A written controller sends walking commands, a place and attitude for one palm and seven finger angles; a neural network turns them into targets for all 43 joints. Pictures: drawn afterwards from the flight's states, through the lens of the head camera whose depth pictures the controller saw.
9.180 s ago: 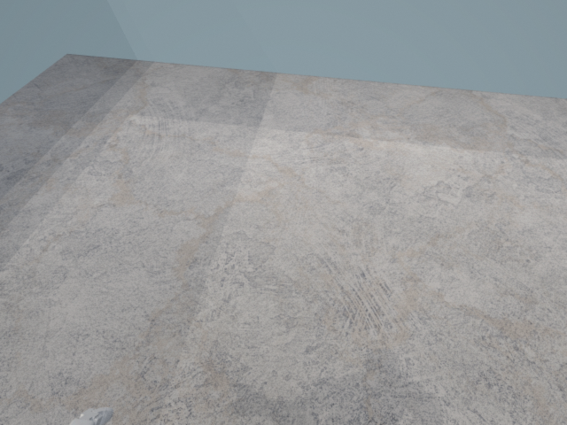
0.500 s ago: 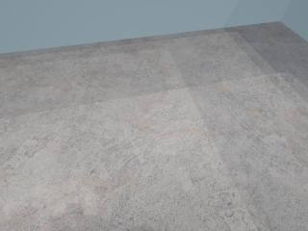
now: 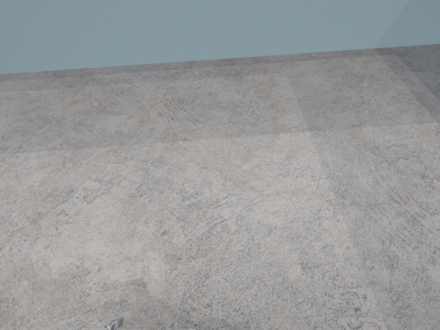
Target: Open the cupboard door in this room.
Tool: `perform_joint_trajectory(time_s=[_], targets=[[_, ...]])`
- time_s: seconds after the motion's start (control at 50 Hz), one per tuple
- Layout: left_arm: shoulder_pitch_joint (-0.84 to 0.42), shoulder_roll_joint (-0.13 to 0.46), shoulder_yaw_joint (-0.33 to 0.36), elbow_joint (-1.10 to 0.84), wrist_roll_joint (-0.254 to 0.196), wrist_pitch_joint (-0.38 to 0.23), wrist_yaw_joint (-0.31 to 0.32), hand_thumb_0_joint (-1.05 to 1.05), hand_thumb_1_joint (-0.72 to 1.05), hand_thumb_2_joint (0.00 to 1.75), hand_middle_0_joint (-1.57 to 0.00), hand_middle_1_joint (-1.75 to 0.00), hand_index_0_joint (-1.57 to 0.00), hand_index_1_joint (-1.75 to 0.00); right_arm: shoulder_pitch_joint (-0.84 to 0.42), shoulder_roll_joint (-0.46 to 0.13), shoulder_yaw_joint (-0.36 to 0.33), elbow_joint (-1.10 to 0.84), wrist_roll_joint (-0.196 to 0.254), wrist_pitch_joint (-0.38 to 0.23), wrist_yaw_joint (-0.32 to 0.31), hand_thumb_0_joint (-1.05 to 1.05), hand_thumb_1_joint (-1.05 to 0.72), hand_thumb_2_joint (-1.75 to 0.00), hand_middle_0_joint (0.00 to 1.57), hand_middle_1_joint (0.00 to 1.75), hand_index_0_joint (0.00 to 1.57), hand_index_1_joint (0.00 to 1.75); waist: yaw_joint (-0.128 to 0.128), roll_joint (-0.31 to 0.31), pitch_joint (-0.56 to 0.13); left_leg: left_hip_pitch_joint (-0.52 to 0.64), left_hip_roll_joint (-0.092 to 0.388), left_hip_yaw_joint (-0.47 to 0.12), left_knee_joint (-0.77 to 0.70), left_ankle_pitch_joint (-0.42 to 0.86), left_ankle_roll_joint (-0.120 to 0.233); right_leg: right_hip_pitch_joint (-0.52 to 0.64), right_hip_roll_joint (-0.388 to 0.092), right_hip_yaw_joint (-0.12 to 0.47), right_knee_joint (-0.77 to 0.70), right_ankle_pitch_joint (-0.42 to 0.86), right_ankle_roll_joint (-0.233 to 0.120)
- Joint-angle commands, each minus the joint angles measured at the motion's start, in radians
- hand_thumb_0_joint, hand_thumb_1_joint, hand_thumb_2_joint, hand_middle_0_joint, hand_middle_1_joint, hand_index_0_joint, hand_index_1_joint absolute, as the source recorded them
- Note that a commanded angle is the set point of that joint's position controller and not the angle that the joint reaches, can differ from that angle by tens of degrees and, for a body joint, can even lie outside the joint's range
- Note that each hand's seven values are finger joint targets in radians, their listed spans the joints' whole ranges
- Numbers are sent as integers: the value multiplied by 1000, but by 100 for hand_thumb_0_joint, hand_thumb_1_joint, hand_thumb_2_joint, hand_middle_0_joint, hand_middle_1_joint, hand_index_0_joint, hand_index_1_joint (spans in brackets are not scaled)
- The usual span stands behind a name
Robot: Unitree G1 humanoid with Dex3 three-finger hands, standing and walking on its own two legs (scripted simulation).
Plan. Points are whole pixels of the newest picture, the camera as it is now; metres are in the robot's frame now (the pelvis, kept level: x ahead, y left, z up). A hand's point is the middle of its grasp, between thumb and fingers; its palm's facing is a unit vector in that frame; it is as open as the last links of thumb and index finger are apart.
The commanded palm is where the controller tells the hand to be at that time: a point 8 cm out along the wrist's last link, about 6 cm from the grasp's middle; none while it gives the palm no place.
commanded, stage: turn or walk to find it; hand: left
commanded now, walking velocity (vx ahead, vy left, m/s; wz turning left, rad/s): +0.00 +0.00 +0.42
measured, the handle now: out of the picture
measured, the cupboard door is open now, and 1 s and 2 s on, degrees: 0 0 0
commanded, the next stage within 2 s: none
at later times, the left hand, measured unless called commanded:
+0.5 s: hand out of the picture -0.03 +0.25 -0.17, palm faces +0.25 -0.93 -0.26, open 7.4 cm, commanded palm none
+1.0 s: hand out of the picture -0.05 +0.18 -0.14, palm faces +0.43 -0.86 -0.26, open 7.4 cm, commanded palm none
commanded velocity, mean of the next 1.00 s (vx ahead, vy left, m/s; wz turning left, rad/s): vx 0.00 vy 0.00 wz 0.42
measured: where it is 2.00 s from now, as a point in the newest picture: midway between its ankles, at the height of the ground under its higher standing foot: outside the picture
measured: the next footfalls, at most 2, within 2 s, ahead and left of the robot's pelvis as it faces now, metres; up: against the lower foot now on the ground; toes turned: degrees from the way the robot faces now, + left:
left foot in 0.36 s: -0.01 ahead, +0.15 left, +0.00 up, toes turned +15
right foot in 0.74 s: +0.05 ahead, -0.09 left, +0.00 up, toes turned +14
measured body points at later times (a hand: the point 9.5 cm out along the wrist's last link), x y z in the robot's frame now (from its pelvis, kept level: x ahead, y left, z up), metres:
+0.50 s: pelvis -0.02 +0.03 +0.00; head +0.01 +0.06 +0.45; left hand -0.05 +0.30 -0.15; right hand +0.11 -0.20 -0.13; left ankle -0.05 +0.14 -0.73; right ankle -0.02 -0.11 -0.67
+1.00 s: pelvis -0.03 -0.02 +0.01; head +0.00 -0.03 +0.46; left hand -0.08 +0.23 -0.12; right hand +0.13 -0.23 -0.15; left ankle -0.12 +0.11 -0.65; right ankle +0.01 -0.10 -0.73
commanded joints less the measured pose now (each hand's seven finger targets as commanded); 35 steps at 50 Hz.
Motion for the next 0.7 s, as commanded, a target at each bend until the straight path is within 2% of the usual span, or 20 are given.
perform_joint_trajectory(time_s=[0.0,0.02,0.06,0.14,0.22,0.24,0.26,0.28,0.3,0.32,0.34,0.36,0.38,0.42,0.46,0.5,0.56,0.6,0.64,0.68], targets=[[49,211,58,-63,-2,-15,22,0,90,90,-20,-30,-20,-30,-35,-113,-39,-89,1,4,4,0,-90,-90,20,30,20,30,35,-234,-18,-204,37,-17,498,-153,-5,25,-371,311,-323,131,-166],[2,184,46,-71,0,-17,19,0,90,90,-20,-30,-20,-30,-11,-101,-38,-63,-2,7,10,0,-90,-90,20,30,20,30,7,-177,-1,-196,51,3,539,-88,-16,18,-314,205,-293,170,-143],[0,165,39,-73,2,-24,17,0,90,90,-20,-30,-20,-30,21,-84,-30,-44,-1,8,16,0,-90,-90,20,30,20,30,2,-199,-19,-179,56,41,527,-43,-36,45,-272,107,-263,265,-123],[64,192,47,-46,7,-22,17,0,90,90,-20,-30,-20,-30,-28,-72,-20,-50,4,7,16,0,-90,-90,20,30,20,30,40,-227,-28,-137,66,92,358,-88,-52,108,-288,67,-244,339,-137],[119,229,61,-14,12,-16,14,0,90,90,-20,-30,-20,-30,-76,-61,-5,-61,12,-7,13,0,-90,-90,20,30,20,30,76,-254,-61,-66,66,138,147,-135,-43,166,-319,60,-179,477,-157],[115,235,63,-10,12,-13,14,0,90,90,-20,-30,-20,-30,-62,-60,-4,-57,14,-11,11,0,-90,-90,20,30,20,30,69,-254,-73,-32,60,151,92,-122,-40,164,-320,52,-158,490,-151],[99,240,65,-10,9,-11,13,0,90,90,-20,-30,-20,-30,-29,-62,-2,-50,14,-16,9,0,-90,-90,20,30,20,30,49,-248,-94,6,56,164,11,-77,-37,171,-314,29,-123,493,-134],[90,237,65,-8,5,-7,12,0,90,90,-20,-30,-20,-30,-1,-66,-3,-41,12,-20,8,0,-90,-90,20,30,20,30,34,-233,-106,72,51,178,-88,11,-33,147,-296,-1,-79,467,-102],[81,222,63,-6,-3,-2,10,0,90,90,-20,-30,-20,-30,34,-87,-6,-32,11,-27,10,0,-90,-90,20,30,20,30,12,-177,-123,182,66,158,-232,140,-21,86,-274,-38,5,396,-55],[109,175,59,-25,-11,7,7,0,90,90,-20,-30,-20,-30,62,-166,-23,-34,4,-40,8,0,-90,-90,20,30,20,30,0,28,-160,326,217,-38,-309,317,38,-88,-190,-85,170,170,8],[84,112,37,-61,-12,12,1,0,90,90,-20,-30,-20,-30,99,-255,-43,-33,1,-39,3,0,-90,-90,20,30,20,30,-21,281,-132,370,431,-282,-327,641,157,-293,-84,-88,350,-320,63],[11,124,31,-73,-3,22,7,0,90,90,-20,-30,-20,-30,145,-255,-44,-11,0,-37,-7,0,-90,-90,20,30,20,30,-58,199,-135,313,448,-279,-326,642,203,-283,-81,3,467,-334,53],[-13,110,36,-63,-6,26,9,0,90,90,-20,-30,-20,-30,121,-236,-40,-6,-2,-38,-19,0,-90,-90,20,30,20,30,-40,237,-129,300,399,-245,-318,623,196,-312,-79,42,525,-287,52],[5,126,41,-32,-9,22,-2,0,90,90,-20,-30,-20,-30,13,-176,-20,-36,-2,-38,-23,0,-90,-90,20,30,20,30,0,159,-83,223,325,-145,-320,532,180,-284,-83,56,552,-169,56],[19,118,38,-21,-10,19,-8,0,90,90,-20,-30,-20,-30,-2,-170,-16,-44,-2,-43,-23,0,-90,-90,20,30,20,30,7,115,-82,218,286,-107,-313,562,170,-246,-65,44,495,-144,60],[23,113,35,-20,-11,19,-9,0,90,90,-20,-30,-20,-30,7,-176,-18,-43,0,-43,-22,0,-90,-90,20,30,20,30,6,87,-93,245,282,-115,-314,551,177,-239,-51,40,434,-140,62],[-2,103,30,-40,-13,17,-6,0,90,90,-20,-30,-20,-30,26,-184,-25,-43,-4,-36,-19,0,-90,-90,20,30,20,30,-11,98,-96,247,278,-150,-302,554,184,-200,-29,36,318,-158,63],[16,99,28,-42,-15,12,-4,0,90,90,-20,-30,-20,-30,12,-186,-29,-50,-5,-32,-17,0,-90,-90,20,30,20,30,-5,114,-103,230,272,-167,-284,566,182,-142,-13,26,212,-156,58],[60,104,30,-34,-17,7,-1,0,90,90,-20,-30,-20,-30,-11,-185,-33,-62,-5,-26,-13,0,-90,-90,20,30,20,30,15,120,-105,173,255,-182,-263,535,167,-52,3,12,96,-92,53],[125,121,35,-21,-15,-6,3,0,90,90,-20,-30,-20,-30,-22,-169,-33,-71,3,-25,-10,0,-90,-90,20,30,20,30,50,67,-119,82,199,-169,-187,435,114,111,-6,11,-142,84,47]])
